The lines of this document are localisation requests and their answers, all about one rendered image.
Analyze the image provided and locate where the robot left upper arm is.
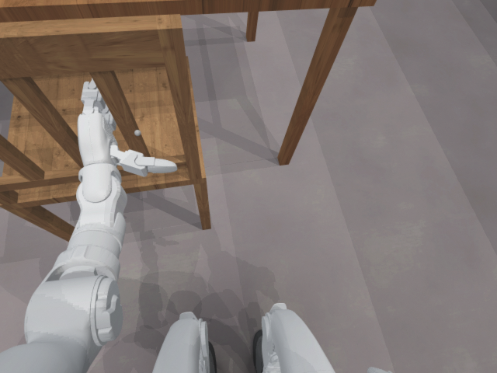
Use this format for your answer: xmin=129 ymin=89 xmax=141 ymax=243
xmin=0 ymin=275 xmax=123 ymax=373

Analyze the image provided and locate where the robot left shin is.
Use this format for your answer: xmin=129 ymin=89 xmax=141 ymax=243
xmin=170 ymin=312 xmax=210 ymax=373

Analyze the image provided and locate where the chair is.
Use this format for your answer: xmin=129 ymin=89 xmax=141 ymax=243
xmin=0 ymin=14 xmax=211 ymax=242

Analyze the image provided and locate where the robot left forearm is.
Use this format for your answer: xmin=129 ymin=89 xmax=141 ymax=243
xmin=24 ymin=163 xmax=127 ymax=343

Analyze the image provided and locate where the robot left hand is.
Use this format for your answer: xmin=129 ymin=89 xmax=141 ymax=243
xmin=78 ymin=79 xmax=177 ymax=177

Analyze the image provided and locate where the table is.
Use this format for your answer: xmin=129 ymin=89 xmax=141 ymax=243
xmin=0 ymin=0 xmax=377 ymax=166

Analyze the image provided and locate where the left robot thigh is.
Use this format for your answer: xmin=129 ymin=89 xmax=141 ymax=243
xmin=152 ymin=318 xmax=209 ymax=373

